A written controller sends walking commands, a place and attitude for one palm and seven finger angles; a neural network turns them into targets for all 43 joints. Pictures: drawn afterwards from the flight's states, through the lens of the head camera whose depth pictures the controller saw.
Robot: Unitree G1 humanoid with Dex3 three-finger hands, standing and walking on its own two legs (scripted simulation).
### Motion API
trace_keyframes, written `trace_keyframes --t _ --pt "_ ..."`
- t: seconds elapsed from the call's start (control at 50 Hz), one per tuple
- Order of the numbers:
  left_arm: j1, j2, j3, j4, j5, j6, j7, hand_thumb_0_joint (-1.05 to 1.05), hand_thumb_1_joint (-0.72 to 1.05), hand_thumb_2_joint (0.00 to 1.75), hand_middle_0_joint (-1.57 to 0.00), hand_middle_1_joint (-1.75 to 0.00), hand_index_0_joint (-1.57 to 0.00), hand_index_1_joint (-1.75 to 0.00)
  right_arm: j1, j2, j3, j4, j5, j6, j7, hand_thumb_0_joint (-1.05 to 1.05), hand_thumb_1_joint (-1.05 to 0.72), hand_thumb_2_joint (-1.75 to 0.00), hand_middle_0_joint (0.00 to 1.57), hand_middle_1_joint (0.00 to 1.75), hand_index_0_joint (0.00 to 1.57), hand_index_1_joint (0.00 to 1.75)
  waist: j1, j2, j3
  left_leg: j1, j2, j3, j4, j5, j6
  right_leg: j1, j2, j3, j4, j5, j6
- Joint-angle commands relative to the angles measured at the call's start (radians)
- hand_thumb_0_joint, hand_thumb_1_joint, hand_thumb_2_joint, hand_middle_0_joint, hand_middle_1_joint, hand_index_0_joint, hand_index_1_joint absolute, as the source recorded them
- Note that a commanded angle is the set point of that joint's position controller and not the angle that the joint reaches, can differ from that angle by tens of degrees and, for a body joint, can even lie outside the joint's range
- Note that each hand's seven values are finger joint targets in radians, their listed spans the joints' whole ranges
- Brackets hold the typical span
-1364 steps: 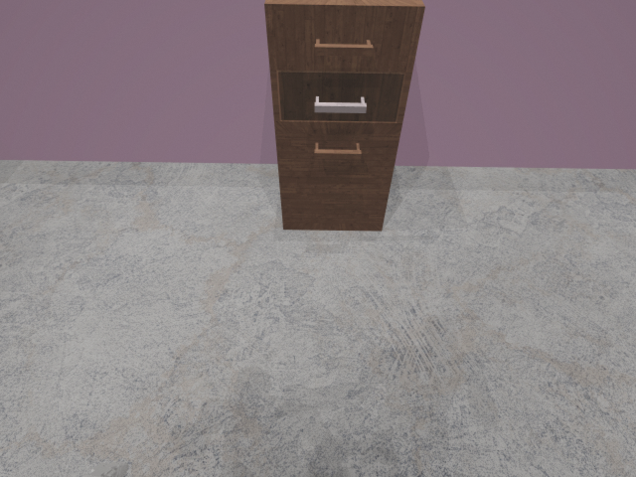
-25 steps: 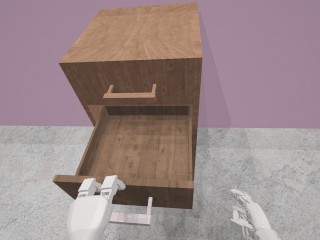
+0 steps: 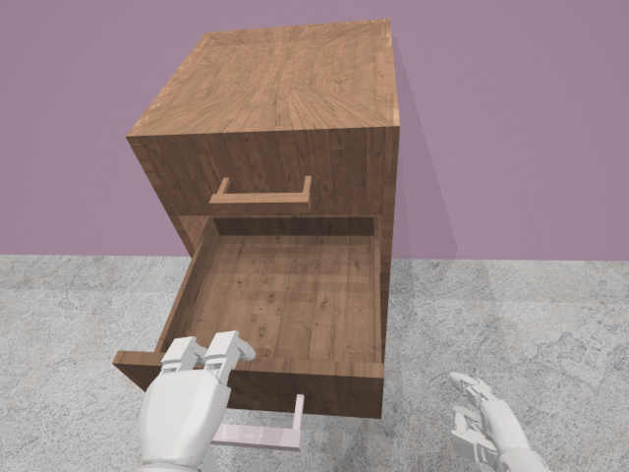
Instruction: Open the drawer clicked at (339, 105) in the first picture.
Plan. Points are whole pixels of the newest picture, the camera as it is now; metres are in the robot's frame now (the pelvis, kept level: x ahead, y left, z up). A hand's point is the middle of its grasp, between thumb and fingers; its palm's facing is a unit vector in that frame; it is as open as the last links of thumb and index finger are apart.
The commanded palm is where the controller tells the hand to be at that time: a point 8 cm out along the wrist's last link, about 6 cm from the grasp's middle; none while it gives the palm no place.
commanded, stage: draw the hand back to the body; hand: left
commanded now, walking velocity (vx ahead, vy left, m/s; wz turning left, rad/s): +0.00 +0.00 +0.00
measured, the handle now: (248, 418) +0.22 +0.15 -0.11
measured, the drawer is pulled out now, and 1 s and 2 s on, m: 0.30 0.30 0.30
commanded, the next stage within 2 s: step back with the hand held close in 1.66 s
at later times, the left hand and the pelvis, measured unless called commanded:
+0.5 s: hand (160, 412) +0.17 +0.19 +0.08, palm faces +0.08 -0.16 -0.98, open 13.8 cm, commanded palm +0.14 +0.19 +0.14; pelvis +0.00 +0.00 +0.01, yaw +0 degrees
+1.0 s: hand (106, 359) +0.18 +0.21 +0.17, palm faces +0.34 -0.87 -0.36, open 12.6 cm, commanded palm +0.13 +0.25 +0.18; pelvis +0.02 +0.00 +0.04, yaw +5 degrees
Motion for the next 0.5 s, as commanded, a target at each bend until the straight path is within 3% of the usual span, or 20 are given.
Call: trace_keyframes --t 0.0,0.04,0.1,0.12,0.2,0.24,0.28,0.32,0.38,0.42,0.44,0.48 --pt "-0.012 0.105 0.097 -0.205 0.015 -0.020 0.049 0.00 -0.50 0.30 -0.30 -1.20 -0.30 -1.20 -0.149 -0.059 -0.026 -0.178 0.011 -0.055 -0.006 0.00 -0.90 -0.90 0.20 0.30 0.20 0.30 -0.003 -0.132 -0.103 0.057 0.003 -0.056 -0.087 0.269 0.009 0.122 -0.033 0.113 -0.172 0.229 -0.031" --pt "0.002 0.076 0.072 -0.215 0.017 -0.022 0.053 0.00 -0.50 0.30 -0.30 -1.20 -0.30 -1.20 -0.148 -0.056 -0.028 -0.177 0.009 -0.056 0.000 0.00 -0.90 -0.90 0.20 0.30 0.20 0.30 -0.002 -0.125 -0.111 0.062 0.007 -0.055 -0.089 0.289 0.009 0.121 -0.031 0.107 -0.157 0.255 -0.032" --pt "0.013 0.158 0.162 -0.261 0.012 -0.024 0.065 0.00 -0.50 0.30 -0.30 -1.20 -0.30 -1.20 -0.152 -0.060 -0.025 -0.172 0.009 -0.055 -0.005 0.00 -0.90 -0.90 0.20 0.30 0.20 0.30 0.005 -0.122 -0.125 0.065 0.003 -0.054 -0.085 0.305 0.004 0.153 -0.033 0.134 -0.166 0.299 -0.035" --pt "0.031 0.142 0.149 -0.265 0.015 -0.022 0.065 0.00 -0.50 0.30 -0.30 -1.20 -0.30 -1.20 -0.144 -0.056 -0.023 -0.171 0.005 -0.059 -0.004 0.00 -0.90 -0.90 0.20 0.30 0.20 0.30 0.003 -0.126 -0.131 0.069 0.001 -0.050 -0.086 0.311 0.008 0.160 -0.036 0.126 -0.164 0.308 -0.029" --pt "0.020 0.132 0.145 -0.282 -0.024 -0.012 0.035 0.00 -0.50 0.30 -0.30 -1.20 -0.30 -1.20 -0.169 -0.066 -0.025 -0.161 0.015 -0.057 -0.009 0.00 -0.90 -0.90 0.20 0.30 0.20 0.30 -0.012 -0.123 -0.085 0.085 0.006 -0.062 -0.112 0.292 0.013 0.157 -0.040 0.113 -0.194 0.283 -0.025" --pt "0.039 0.143 0.149 -0.286 -0.040 -0.013 0.010 0.00 -0.50 0.30 -0.30 -1.20 -0.30 -1.20 -0.167 -0.063 -0.028 -0.159 0.019 -0.059 -0.017 0.00 -0.90 -0.90 0.20 0.30 0.20 0.30 -0.006 -0.132 -0.056 0.094 0.008 -0.054 -0.124 0.265 0.018 0.151 -0.046 0.107 -0.219 0.231 -0.016" --pt "0.032 0.167 0.170 -0.304 -0.047 -0.026 -0.010 0.00 -0.50 0.30 -0.30 -1.20 -0.30 -1.20 -0.164 -0.066 -0.025 -0.158 0.015 -0.064 -0.024 0.00 -0.90 -0.90 0.20 0.30 0.20 0.30 -0.005 -0.152 -0.053 0.104 0.005 -0.052 -0.130 0.253 0.023 0.158 -0.052 0.114 -0.240 0.214 -0.011" --pt "0.040 0.195 0.201 -0.319 -0.046 -0.038 -0.022 0.00 -0.50 0.30 -0.30 -1.20 -0.30 -1.20 -0.154 -0.065 -0.020 -0.155 0.014 -0.069 -0.028 0.00 -0.90 -0.90 0.20 0.30 0.20 0.30 0.002 -0.136 -0.067 0.124 0.002 -0.052 -0.141 0.261 0.023 0.170 -0.058 0.118 -0.249 0.204 -0.011" --pt "0.039 0.218 0.245 -0.309 -0.054 -0.054 -0.033 0.00 -0.50 0.30 -0.30 -1.20 -0.30 -1.20 -0.163 -0.069 -0.021 -0.147 0.016 -0.067 -0.036 0.00 -0.90 -0.90 0.20 0.30 0.20 0.30 0.006 -0.126 -0.022 0.128 0.006 -0.052 -0.156 0.250 0.017 0.164 -0.056 0.120 -0.269 0.192 -0.014" --pt "0.037 0.238 0.278 -0.335 -0.057 -0.057 -0.036 0.00 -0.50 0.30 -0.30 -1.20 -0.30 -1.20 -0.154 -0.072 -0.022 -0.147 0.013 -0.069 -0.038 0.00 -0.90 -0.90 0.20 0.30 0.20 0.30 0.011 -0.107 -0.057 0.150 0.008 -0.054 -0.167 0.263 0.016 0.184 -0.060 0.120 -0.269 0.200 -0.014" --pt "0.046 0.228 0.271 -0.327 -0.071 -0.059 -0.042 0.00 -0.50 0.30 -0.30 -1.20 -0.30 -1.20 -0.168 -0.070 -0.024 -0.144 0.018 -0.066 -0.042 0.00 -0.90 -0.90 0.20 0.30 0.20 0.30 0.009 -0.114 -0.021 0.150 0.009 -0.053 -0.172 0.258 0.017 0.181 -0.059 0.116 -0.280 0.206 -0.013" --pt "0.038 0.249 0.300 -0.337 -0.085 -0.064 -0.052 0.00 -0.50 0.30 -0.30 -1.20 -0.30 -1.20 -0.165 -0.076 -0.025 -0.141 0.018 -0.065 -0.048 0.00 -0.90 -0.90 0.20 0.30 0.20 0.30 0.007 -0.118 -0.031 0.160 0.008 -0.053 -0.179 0.266 0.019 0.199 -0.063 0.115 -0.291 0.226 -0.008"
